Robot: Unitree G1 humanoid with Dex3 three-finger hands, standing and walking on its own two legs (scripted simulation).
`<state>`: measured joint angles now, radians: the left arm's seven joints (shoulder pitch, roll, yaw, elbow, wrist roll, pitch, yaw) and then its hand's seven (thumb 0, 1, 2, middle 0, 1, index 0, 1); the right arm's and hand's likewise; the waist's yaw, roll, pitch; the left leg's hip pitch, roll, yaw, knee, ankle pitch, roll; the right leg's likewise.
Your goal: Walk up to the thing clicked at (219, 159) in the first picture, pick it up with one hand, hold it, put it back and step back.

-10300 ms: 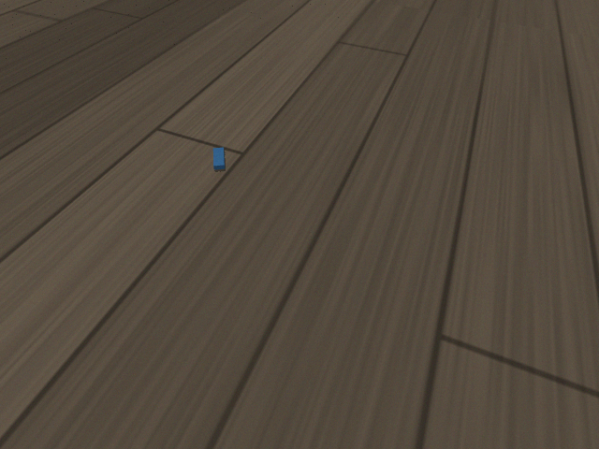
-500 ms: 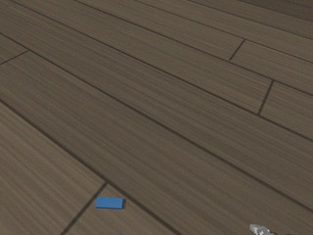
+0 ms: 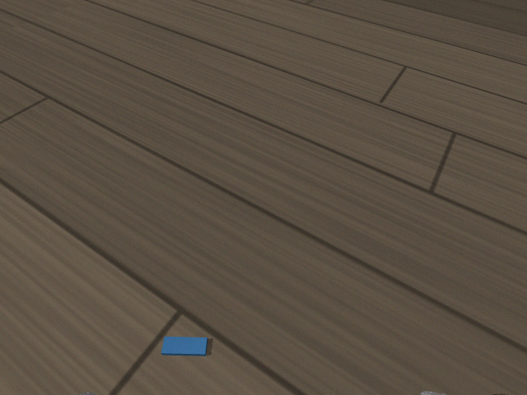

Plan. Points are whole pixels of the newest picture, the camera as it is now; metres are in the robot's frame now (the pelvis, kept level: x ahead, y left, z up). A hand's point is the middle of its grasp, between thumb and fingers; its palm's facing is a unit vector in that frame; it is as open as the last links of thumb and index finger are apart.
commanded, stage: walk up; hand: left
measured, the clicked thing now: (185, 346) +0.39 +0.26 -0.76
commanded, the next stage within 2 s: stand in 1.12 s
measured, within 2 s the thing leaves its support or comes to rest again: neither
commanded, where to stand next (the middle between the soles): +0.03 +0.00 m, yaw -2 degrees
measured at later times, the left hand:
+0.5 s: hand out of the picture +0.05 +0.26 -0.15, palm faces -0.02 -0.94 -0.33, open 7.4 cm
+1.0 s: hand out of the picture +0.07 +0.26 -0.15, palm faces -0.02 -0.94 -0.33, open 7.4 cm
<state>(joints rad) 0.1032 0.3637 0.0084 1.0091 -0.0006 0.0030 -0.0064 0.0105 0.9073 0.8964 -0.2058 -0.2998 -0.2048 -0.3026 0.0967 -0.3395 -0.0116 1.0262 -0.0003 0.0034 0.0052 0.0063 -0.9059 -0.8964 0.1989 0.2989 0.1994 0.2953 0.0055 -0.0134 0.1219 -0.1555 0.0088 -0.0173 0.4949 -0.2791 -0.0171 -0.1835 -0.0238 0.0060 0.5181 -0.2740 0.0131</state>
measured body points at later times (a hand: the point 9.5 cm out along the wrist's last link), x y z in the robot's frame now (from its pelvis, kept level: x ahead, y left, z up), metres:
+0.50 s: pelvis -0.02 +0.01 +0.01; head -0.01 +0.01 +0.46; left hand +0.06 +0.31 -0.12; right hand +0.05 -0.30 -0.12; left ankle +0.00 +0.13 -0.74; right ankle +0.01 -0.13 -0.74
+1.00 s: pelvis -0.01 +0.01 +0.01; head -0.01 +0.01 +0.46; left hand +0.07 +0.31 -0.12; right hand +0.07 -0.29 -0.12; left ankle +0.00 +0.13 -0.74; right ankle +0.01 -0.13 -0.74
